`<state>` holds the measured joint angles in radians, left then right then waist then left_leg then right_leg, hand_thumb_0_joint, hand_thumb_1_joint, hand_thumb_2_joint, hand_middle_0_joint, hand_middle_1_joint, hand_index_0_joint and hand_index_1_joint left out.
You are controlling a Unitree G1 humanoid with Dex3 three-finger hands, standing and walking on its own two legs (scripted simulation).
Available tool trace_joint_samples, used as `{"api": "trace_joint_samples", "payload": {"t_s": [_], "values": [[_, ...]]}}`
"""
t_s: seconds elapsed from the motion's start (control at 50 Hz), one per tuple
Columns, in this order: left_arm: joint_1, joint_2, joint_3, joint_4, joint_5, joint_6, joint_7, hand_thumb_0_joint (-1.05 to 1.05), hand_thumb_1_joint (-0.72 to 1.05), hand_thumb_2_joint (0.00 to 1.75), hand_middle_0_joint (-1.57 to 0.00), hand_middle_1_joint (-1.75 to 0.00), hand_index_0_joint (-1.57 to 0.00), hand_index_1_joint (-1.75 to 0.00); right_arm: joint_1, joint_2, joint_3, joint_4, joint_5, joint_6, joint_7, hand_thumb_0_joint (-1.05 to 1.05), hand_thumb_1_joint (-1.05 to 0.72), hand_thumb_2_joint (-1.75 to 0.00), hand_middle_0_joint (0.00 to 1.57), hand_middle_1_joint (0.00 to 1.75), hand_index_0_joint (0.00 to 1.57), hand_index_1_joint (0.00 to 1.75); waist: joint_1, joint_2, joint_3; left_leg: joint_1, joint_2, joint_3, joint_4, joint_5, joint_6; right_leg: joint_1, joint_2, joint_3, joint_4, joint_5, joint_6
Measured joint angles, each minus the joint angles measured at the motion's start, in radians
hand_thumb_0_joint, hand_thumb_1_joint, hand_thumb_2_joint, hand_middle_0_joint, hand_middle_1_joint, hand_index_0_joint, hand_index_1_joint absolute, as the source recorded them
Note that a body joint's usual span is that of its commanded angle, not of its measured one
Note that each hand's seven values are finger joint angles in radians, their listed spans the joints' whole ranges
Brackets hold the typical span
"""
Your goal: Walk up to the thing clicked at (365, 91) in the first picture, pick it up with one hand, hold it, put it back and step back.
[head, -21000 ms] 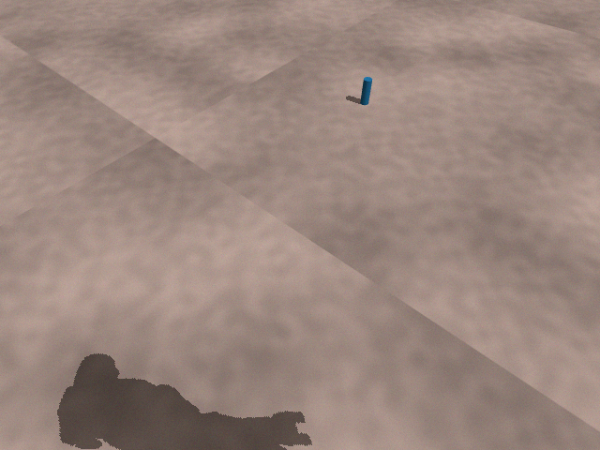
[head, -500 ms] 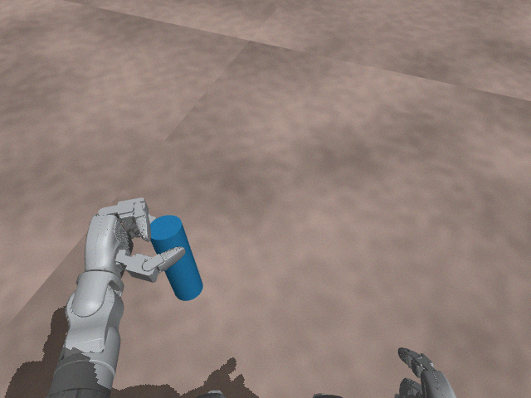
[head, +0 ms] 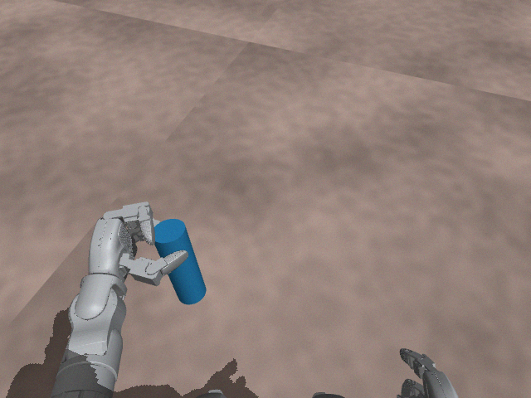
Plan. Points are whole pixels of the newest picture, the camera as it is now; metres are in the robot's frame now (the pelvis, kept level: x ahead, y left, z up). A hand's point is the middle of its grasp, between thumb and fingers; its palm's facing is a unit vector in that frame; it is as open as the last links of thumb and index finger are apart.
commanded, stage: hold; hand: left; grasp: from the side
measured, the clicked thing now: (181, 264) +0.32 +0.14 -0.01
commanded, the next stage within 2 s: crouch in 0.50 s
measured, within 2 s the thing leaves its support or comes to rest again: neither
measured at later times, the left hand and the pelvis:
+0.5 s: hand (153, 237) +0.34 +0.17 +0.06, palm faces -0.01 -1.00 -0.01, open 6.3 cm; pelvis +0.00 +0.00 +0.00, yaw +0 degrees
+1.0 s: hand (166, 254) +0.36 +0.17 -0.03, palm faces +0.04 -1.00 +0.00, open 6.2 cm; pelvis -0.01 +0.00 -0.04, yaw +0 degrees
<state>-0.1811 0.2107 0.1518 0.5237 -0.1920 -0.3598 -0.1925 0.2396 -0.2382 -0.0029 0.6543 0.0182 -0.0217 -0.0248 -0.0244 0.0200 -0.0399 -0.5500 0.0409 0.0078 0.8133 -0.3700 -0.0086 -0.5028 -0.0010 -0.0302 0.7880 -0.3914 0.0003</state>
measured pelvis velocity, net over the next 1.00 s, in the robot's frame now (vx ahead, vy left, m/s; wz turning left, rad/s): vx -0.01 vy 0.00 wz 0.00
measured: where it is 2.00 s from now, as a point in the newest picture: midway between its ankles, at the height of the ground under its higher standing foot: outside the picture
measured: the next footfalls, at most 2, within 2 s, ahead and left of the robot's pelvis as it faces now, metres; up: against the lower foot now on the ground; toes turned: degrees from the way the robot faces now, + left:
none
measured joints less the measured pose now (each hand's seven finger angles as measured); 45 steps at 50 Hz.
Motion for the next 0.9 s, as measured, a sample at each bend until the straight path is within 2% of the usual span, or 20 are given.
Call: {"api": "trace_joint_samples", "payload": {"t_s": [0.1, 0.26, 0.68, 0.8, 0.9], "values": [[-0.003, -0.006, 0.013, -0.005, -0.006, -0.014, 0.015, -0.05, -0.28, 0.95, -0.8, -1.29, -1.35, -1.46, 0.0, 0.0, 0.002, 0.003, 0.001, -0.004, -0.002, 0.01, -0.91, -0.91, 0.2, 0.3, 0.2, 0.3, 0.002, -0.004, 0.006, -0.001, -0.001, 0.002, 0.002, 0.002, 0.0, -0.003, -0.001, 0.002, 0.005, 0.001, 0.0], [0.011, 0.005, 0.001, -0.017, -0.006, -0.013, 0.009, -0.05, -0.29, 0.95, -0.81, -1.3, -1.35, -1.46, 0.004, 0.001, 0.005, 0.005, 0.004, -0.007, -0.008, 0.01, -0.92, -0.91, 0.2, 0.3, 0.2, 0.3, 0.001, 0.0, 0.001, 0.007, -0.002, 0.001, -0.004, 0.004, 0.001, 0.006, -0.001, 0.002, -0.002, 0.003, 0.001], [-0.028, 0.007, 0.01, 0.01, 0.0, -0.004, 0.021, -0.06, -0.27, 0.94, -0.8, -1.28, -1.33, -1.45, 0.004, 0.005, 0.004, 0.011, 0.0, -0.011, -0.005, 0.01, -0.9, -0.91, 0.2, 0.3, 0.2, 0.3, -0.001, -0.004, -0.004, -0.007, 0.0, 0.001, 0.006, -0.008, 0.002, -0.006, 0.0, 0.002, 0.002, -0.005, 0.003], [-0.035, -0.002, 0.014, 0.057, 0.012, -0.024, 0.032, -0.06, -0.26, 0.92, -0.8, -1.28, -1.33, -1.44, 0.002, 0.001, -0.005, 0.004, -0.007, -0.011, 0.011, 0.01, -0.88, -0.9, 0.2, 0.3, 0.2, 0.3, -0.008, -0.003, -0.002, -0.055, 0.0, 0.001, 0.034, -0.015, 0.003, -0.053, 0.0, 0.002, 0.03, -0.012, 0.003], [-0.071, -0.017, 0.04, 0.136, 0.017, -0.092, 0.048, -0.06, -0.26, 0.91, -0.8, -1.28, -1.33, -1.44, -0.007, -0.001, -0.011, 0.009, -0.021, -0.022, 0.026, 0.01, -0.88, -0.9, 0.2, 0.3, 0.2, 0.3, -0.014, -0.015, -0.005, -0.152, 0.001, -0.006, 0.103, -0.034, 0.003, -0.149, 0.0, -0.002, 0.102, -0.034, 0.001]]}}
